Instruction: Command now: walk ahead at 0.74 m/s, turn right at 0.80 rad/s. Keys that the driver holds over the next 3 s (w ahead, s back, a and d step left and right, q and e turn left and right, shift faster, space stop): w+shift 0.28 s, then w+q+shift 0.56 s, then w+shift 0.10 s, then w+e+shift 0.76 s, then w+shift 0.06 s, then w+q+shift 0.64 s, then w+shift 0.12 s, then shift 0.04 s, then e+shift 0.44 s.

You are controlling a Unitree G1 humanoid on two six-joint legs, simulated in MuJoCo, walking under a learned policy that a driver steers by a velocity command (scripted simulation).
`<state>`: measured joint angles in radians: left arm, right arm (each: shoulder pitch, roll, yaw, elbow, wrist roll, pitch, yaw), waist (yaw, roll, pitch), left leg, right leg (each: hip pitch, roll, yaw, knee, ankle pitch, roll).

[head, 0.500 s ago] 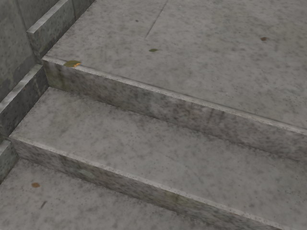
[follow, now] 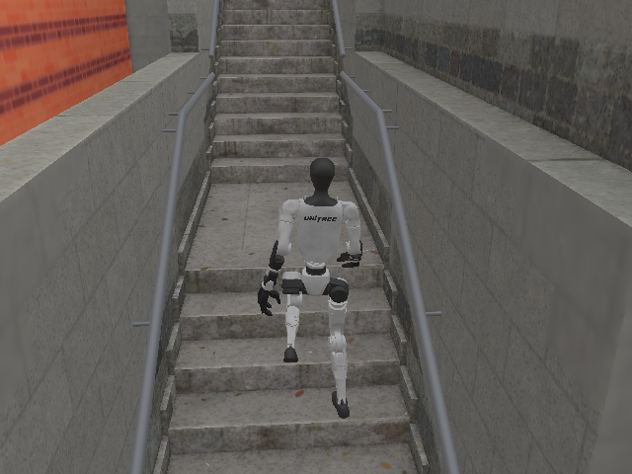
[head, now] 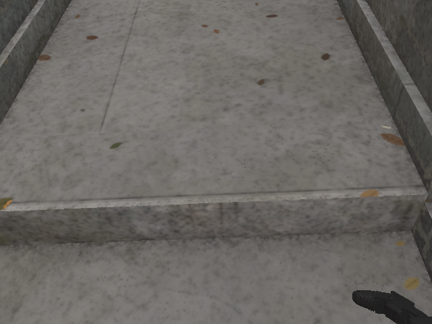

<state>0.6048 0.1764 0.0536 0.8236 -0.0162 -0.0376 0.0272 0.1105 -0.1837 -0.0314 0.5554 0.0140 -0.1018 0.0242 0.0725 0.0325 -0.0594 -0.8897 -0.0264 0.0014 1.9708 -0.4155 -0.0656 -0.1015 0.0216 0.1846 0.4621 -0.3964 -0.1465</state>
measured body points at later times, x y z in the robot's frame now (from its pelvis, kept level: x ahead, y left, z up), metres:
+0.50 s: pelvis +0.27 +0.06 +0.15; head +0.27 +0.08 +0.60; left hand +0.56 +0.12 +0.16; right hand +0.15 -0.10 +0.01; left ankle +0.20 +0.17 -0.59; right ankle +0.36 -0.08 -0.28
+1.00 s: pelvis +0.60 +0.09 +0.29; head +0.60 +0.12 +0.74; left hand +0.45 +0.28 +0.14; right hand +0.92 +0.05 +0.29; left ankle +0.70 +0.28 -0.17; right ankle +0.52 -0.11 -0.43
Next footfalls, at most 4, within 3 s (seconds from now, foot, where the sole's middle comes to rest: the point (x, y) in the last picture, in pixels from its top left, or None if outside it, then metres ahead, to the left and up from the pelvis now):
0.16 left None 0.25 0.17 -0.62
0.64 right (301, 279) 0.56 -0.11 -0.47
1.08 left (138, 163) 0.81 0.33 -0.32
1.60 right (180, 77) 1.23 0.27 -0.32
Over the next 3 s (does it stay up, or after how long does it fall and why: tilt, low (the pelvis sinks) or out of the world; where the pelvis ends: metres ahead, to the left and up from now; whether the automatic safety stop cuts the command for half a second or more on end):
stays up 2.18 0.37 0.45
